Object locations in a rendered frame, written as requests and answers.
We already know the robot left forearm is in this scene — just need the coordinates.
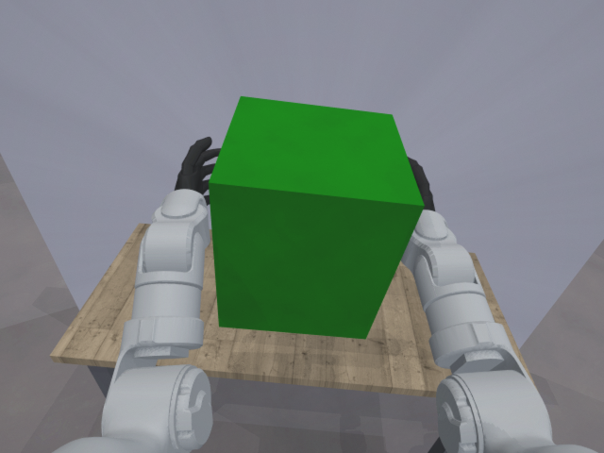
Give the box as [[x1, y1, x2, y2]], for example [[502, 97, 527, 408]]
[[101, 189, 210, 437]]

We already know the table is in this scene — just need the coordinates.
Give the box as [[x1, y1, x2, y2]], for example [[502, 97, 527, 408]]
[[50, 223, 539, 453]]

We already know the carton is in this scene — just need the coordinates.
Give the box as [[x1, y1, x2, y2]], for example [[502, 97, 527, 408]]
[[209, 96, 425, 339]]

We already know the right robot hand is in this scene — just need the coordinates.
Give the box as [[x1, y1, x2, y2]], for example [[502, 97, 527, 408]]
[[408, 157, 436, 212]]

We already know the right robot upper arm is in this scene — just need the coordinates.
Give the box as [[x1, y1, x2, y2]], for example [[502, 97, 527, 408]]
[[436, 370, 597, 453]]

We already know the left robot upper arm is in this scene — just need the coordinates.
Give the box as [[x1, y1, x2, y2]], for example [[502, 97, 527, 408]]
[[52, 364, 213, 453]]

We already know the left robot hand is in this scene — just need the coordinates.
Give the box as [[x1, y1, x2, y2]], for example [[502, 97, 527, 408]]
[[175, 137, 221, 205]]

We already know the robot right forearm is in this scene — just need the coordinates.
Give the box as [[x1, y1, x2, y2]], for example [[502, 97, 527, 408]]
[[401, 210, 552, 439]]

